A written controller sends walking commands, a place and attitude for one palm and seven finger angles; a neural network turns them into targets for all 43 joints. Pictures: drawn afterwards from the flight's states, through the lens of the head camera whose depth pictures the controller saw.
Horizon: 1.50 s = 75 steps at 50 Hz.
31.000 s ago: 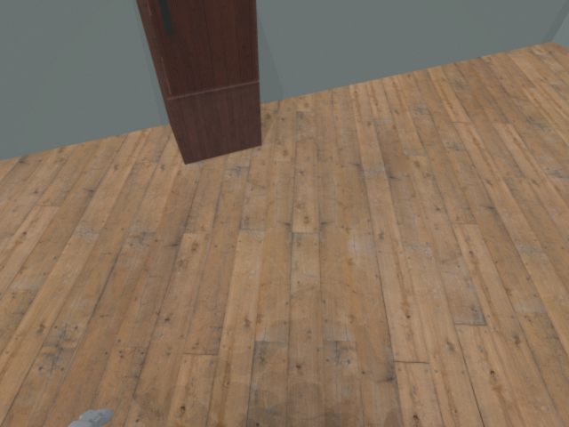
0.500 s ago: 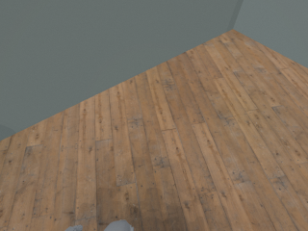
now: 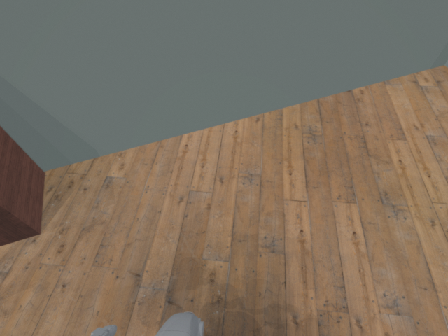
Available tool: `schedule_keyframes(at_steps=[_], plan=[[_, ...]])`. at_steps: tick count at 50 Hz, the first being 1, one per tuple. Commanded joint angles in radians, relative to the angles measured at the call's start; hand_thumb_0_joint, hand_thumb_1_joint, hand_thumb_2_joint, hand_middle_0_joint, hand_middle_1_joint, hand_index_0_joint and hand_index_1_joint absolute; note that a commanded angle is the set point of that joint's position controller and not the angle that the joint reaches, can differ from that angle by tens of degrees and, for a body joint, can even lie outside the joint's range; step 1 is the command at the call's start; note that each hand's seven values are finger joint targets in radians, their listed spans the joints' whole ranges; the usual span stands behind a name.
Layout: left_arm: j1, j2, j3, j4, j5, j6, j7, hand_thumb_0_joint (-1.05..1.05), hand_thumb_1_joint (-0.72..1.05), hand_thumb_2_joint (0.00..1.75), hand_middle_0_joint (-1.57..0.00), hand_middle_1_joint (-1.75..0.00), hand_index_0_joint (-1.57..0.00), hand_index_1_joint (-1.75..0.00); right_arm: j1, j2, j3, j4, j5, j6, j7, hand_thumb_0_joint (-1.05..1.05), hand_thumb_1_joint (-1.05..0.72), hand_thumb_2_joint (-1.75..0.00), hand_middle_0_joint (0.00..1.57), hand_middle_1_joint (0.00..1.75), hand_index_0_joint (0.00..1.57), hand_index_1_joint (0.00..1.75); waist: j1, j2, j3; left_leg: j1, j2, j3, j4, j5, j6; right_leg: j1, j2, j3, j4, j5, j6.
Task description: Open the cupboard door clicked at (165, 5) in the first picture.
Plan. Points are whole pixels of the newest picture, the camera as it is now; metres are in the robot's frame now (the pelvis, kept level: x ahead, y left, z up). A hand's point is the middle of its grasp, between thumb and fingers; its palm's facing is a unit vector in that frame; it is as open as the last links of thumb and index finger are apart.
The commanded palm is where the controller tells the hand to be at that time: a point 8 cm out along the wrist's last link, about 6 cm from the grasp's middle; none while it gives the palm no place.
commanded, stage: turn to face it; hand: left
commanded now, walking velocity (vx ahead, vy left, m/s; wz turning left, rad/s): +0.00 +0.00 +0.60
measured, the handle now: out of the picture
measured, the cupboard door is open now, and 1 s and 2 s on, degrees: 42 42 42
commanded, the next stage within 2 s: take the last steps up to it in 1.68 s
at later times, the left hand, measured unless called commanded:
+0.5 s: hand out of the picture +0.03 +0.22 -0.16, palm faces +0.33 -0.90 -0.30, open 7.4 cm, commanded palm none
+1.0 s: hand out of the picture -0.05 +0.20 -0.17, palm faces +0.60 -0.76 -0.24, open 7.4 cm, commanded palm none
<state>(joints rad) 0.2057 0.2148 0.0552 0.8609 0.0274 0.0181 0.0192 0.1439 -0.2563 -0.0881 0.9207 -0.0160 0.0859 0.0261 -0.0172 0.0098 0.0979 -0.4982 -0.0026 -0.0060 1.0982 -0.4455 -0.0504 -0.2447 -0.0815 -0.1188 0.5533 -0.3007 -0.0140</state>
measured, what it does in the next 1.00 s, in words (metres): steps on the spot, turning left: left foot, then right foot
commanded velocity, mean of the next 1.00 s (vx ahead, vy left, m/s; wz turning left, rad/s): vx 0.00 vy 0.00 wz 0.60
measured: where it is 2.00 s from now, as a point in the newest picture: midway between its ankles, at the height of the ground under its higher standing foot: outside the picture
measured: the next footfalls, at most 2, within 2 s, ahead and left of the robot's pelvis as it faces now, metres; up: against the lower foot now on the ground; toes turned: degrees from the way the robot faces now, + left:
left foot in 0.20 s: +0.03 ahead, +0.14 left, +0.00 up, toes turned +12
right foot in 0.50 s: +0.09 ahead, -0.13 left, +0.00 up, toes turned +16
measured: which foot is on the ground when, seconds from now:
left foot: up 0.00-0.18, down 0.20-0.50, up 0.52-0.82, down 0.84-1.00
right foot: down 0.00-0.20, up 0.22-0.48, down 0.50-0.82, up 0.84-1.00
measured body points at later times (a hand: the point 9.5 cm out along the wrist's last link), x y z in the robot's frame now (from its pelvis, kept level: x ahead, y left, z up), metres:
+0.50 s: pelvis +0.01 -0.02 -0.01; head +0.05 -0.01 +0.44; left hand +0.02 +0.27 -0.14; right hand +0.16 -0.24 -0.15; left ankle -0.01 +0.14 -0.74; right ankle +0.05 -0.14 -0.74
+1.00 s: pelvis +0.02 -0.02 +0.00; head +0.05 +0.03 +0.44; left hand -0.08 +0.24 -0.16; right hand +0.25 -0.17 -0.13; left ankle -0.04 +0.08 -0.74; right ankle +0.08 -0.16 -0.68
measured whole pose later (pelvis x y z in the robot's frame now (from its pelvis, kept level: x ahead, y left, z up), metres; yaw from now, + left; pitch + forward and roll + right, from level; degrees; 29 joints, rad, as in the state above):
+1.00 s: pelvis +0.02 -0.02 +0.00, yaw +36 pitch +1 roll +0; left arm 0.18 0.26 0.08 0.90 0.02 0.07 0.01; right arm 0.15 -0.21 -0.04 0.89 -0.02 0.03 0.00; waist 0.00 -0.05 0.09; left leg -0.31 0.00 -0.03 0.56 -0.27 0.00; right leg -0.46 -0.08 -0.03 1.03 -0.47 0.08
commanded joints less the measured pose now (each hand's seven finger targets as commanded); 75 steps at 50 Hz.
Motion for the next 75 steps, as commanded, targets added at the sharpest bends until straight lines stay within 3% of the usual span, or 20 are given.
schedule_keyframes(at_steps=[1,8,10,11,15,23,25,29,35,39,41,42,47,55,56,58,63,71,73,75], plan=[[0.030,0.184,0.042,-0.054,0.003,-0.027,0.012,0.00,0.90,0.90,-0.20,-0.30,-0.20,-0.30,-0.078,-0.031,-0.001,-0.105,0.005,-0.033,0.010,0.00,-0.90,-0.90,0.20,0.30,0.20,0.30,0.041,-0.184,-0.090,0.009,0.025,0.060,-0.165,-0.009,-0.017,0.128,-0.249,0.108,-0.203,0.430,-0.106],[0.053,0.211,0.060,-0.029,-0.012,-0.016,0.000,0.00,0.90,0.90,-0.20,-0.30,-0.20,-0.30,0.011,-0.075,0.001,-0.090,0.005,-0.059,0.002,0.00,-0.90,-0.90,0.20,0.30,0.20,0.30,0.001,-0.143,-0.172,0.321,0.019,0.085,-0.661,0.238,0.024,0.081,-0.251,0.003,0.040,0.436,-0.017],[-0.004,0.107,0.028,-0.098,-0.016,-0.005,-0.009,0.00,0.90,0.90,-0.20,-0.30,-0.20,-0.30,0.134,-0.264,-0.044,-0.078,-0.007,-0.064,-0.010,0.00,-0.90,-0.90,0.20,0.30,0.20,0.30,-0.072,0.301,-0.201,0.549,0.429,-0.427,-0.739,0.787,0.251,-0.353,-0.050,-0.032,0.441,-0.360,0.108],[-0.056,0.132,0.031,-0.131,-0.008,0.002,-0.005,0.00,0.90,0.90,-0.20,-0.30,-0.20,-0.30,0.181,-0.288,-0.045,-0.066,-0.012,-0.059,-0.019,0.00,-0.90,-0.90,0.20,0.30,0.20,0.30,-0.089,0.166,-0.191,0.461,0.460,-0.439,-0.726,0.646,0.312,-0.356,-0.046,0.069,0.551,-0.353,0.093],[-0.039,0.123,0.040,-0.067,-0.009,0.015,-0.012,0.00,0.90,0.90,-0.20,-0.30,-0.20,-0.30,0.015,-0.179,-0.014,-0.099,-0.011,-0.072,-0.044,0.00,-0.90,-0.90,0.20,0.30,0.20,0.30,0.003,0.193,-0.132,0.313,0.247,-0.261,-0.744,0.545,0.207,-0.307,-0.022,0.126,0.560,-0.140,0.093],[0.091,0.125,0.042,-0.042,-0.017,-0.002,-0.010,0.00,0.90,0.90,-0.20,-0.30,-0.20,-0.30,-0.049,-0.178,-0.029,-0.119,-0.005,-0.051,-0.033,0.00,-0.90,-0.90,0.20,0.30,0.20,0.30,0.063,0.115,-0.147,0.094,0.142,-0.268,-0.639,0.308,0.142,0.122,0.066,0.063,-0.046,0.026,0.074],[0.126,0.285,0.072,-0.051,0.007,-0.018,0.005,0.00,0.90,0.90,-0.20,-0.30,-0.20,-0.30,-0.052,-0.072,-0.015,-0.159,0.007,-0.051,-0.018,0.00,-0.90,-0.90,0.20,0.30,0.20,0.30,0.093,-0.325,-0.126,-0.138,-0.081,-0.016,-0.233,-0.110,0.006,0.216,-0.355,0.506,-0.341,-0.031,-0.081],[-0.037,0.168,0.032,-0.086,-0.005,-0.021,0.009,0.00,0.90,0.90,-0.20,-0.30,-0.20,-0.30,-0.029,-0.084,-0.021,-0.102,-0.005,-0.032,0.001,0.00,-0.90,-0.90,0.20,0.30,0.20,0.30,0.003,-0.263,-0.056,-0.086,0.033,-0.034,0.134,0.013,0.001,0.015,-0.250,0.220,-0.266,0.178,-0.106],[0.075,0.210,0.049,-0.038,0.004,-0.025,0.009,0.00,0.90,0.90,-0.20,-0.30,-0.20,-0.30,-0.095,-0.023,0.008,-0.110,0.008,-0.046,0.010,0.00,-0.90,-0.90,0.20,0.30,0.20,0.30,0.069,-0.192,-0.116,0.043,0.011,0.094,-0.297,-0.025,-0.009,0.191,-0.274,0.098,-0.146,0.532,-0.106],[0.061,0.219,0.059,-0.030,-0.010,-0.017,0.001,0.00,0.90,0.90,-0.20,-0.30,-0.20,-0.30,0.002,-0.060,0.006,-0.088,0.006,-0.060,0.002,0.00,-0.90,-0.90,0.20,0.30,0.20,0.30,0.016,-0.178,-0.162,0.257,0.002,0.103,-0.616,0.192,0.018,0.128,-0.253,0.017,0.017,0.504,-0.027],[0.035,0.118,0.037,-0.087,-0.022,-0.005,-0.010,0.00,0.90,0.90,-0.20,-0.30,-0.20,-0.30,0.127,-0.243,-0.040,-0.077,-0.009,-0.071,-0.008,0.00,-0.90,-0.90,0.20,0.30,0.20,0.30,-0.057,0.278,-0.218,0.556,0.376,-0.392,-0.716,0.755,0.217,-0.306,-0.063,-0.064,0.395,-0.248,0.112],[-0.040,0.126,0.028,-0.123,-0.010,0.005,-0.004,0.00,0.90,0.90,-0.20,-0.30,-0.20,-0.30,0.196,-0.281,-0.046,-0.054,-0.009,-0.062,-0.017,0.00,-0.90,-0.90,0.20,0.30,0.20,0.30,-0.091,0.220,-0.217,0.502,0.457,-0.447,-0.723,0.735,0.313,-0.348,-0.041,0.051,0.537,-0.386,0.096],[-0.044,0.111,0.036,-0.060,-0.012,0.014,-0.014,0.00,0.90,0.90,-0.20,-0.30,-0.20,-0.30,0.039,-0.170,-0.012,-0.084,-0.012,-0.078,-0.047,0.00,-0.90,-0.90,0.20,0.30,0.20,0.30,-0.004,0.156,-0.146,0.357,0.239,-0.250,-0.725,0.628,0.208,-0.303,-0.016,0.115,0.522,-0.146,0.096],[0.042,0.117,0.035,-0.054,-0.020,0.000,-0.009,0.00,0.90,0.90,-0.20,-0.30,-0.20,-0.30,-0.020,-0.181,-0.027,-0.101,-0.007,-0.057,-0.036,0.00,-0.90,-0.90,0.20,0.30,0.20,0.30,0.042,0.142,-0.159,0.172,0.161,-0.286,-0.652,0.473,0.161,0.069,0.076,0.067,0.009,-0.003,0.077],[0.087,0.149,0.045,-0.046,-0.017,-0.009,-0.003,0.00,0.90,0.90,-0.20,-0.30,-0.20,-0.30,-0.031,-0.153,-0.024,-0.112,0.000,-0.056,-0.033,0.00,-0.90,-0.90,0.20,0.30,0.20,0.30,0.068,0.072,-0.170,0.073,0.111,-0.269,-0.579,0.359,0.121,0.199,0.022,0.119,-0.144,0.051,0.064],[0.100,0.286,0.064,-0.055,0.005,-0.018,0.007,0.00,0.90,0.90,-0.20,-0.30,-0.20,-0.30,-0.045,-0.092,-0.017,-0.150,0.003,-0.057,-0.017,0.00,-0.90,-0.90,0.20,0.30,0.20,0.30,0.087,-0.306,-0.139,-0.107,-0.058,-0.031,-0.109,-0.177,0.013,0.179,-0.418,0.504,-0.320,0.101,-0.134],[-0.025,0.174,0.034,-0.079,0.000,-0.023,0.011,0.00,0.90,0.90,-0.20,-0.30,-0.20,-0.30,-0.039,-0.058,-0.008,-0.098,0.002,-0.032,0.004,0.00,-0.90,-0.90,0.20,0.30,0.20,0.30,0.014,-0.256,-0.073,-0.025,0.026,0.009,0.000,-0.023,-0.009,0.065,-0.240,0.145,-0.212,0.408,-0.104],[0.060,0.209,0.052,-0.019,-0.009,-0.018,0.003,0.00,0.90,0.90,-0.20,-0.30,-0.20,-0.30,0.013,-0.053,0.012,-0.075,0.005,-0.064,-0.002,0.00,-0.90,-0.90,0.20,0.30,0.20,0.30,0.011,-0.164,-0.155,0.289,-0.004,0.081,-0.643,0.210,0.022,0.102,-0.226,0.050,0.012,0.470,-0.022],[0.043,0.100,0.025,-0.070,-0.023,-0.007,-0.006,0.00,0.90,0.90,-0.20,-0.30,-0.20,-0.30,0.132,-0.233,-0.028,-0.059,-0.010,-0.077,-0.015,0.00,-0.90,-0.90,0.20,0.30,0.20,0.30,-0.048,0.290,-0.218,0.546,0.391,-0.394,-0.727,0.813,0.228,-0.283,-0.040,-0.029,0.367,-0.298,0.105],[-0.039,0.107,0.019,-0.076,-0.011,0.011,0.003,0.00,0.90,0.90,-0.20,-0.30,-0.20,-0.30,0.146,-0.228,-0.023,-0.046,-0.014,-0.074,-0.039,0.00,-0.90,-0.90,0.20,0.30,0.20,0.30,-0.052,0.217,-0.199,0.463,0.389,-0.395,-0.721,0.755,0.299,-0.329,-0.032,0.098,0.548,-0.326,0.084]])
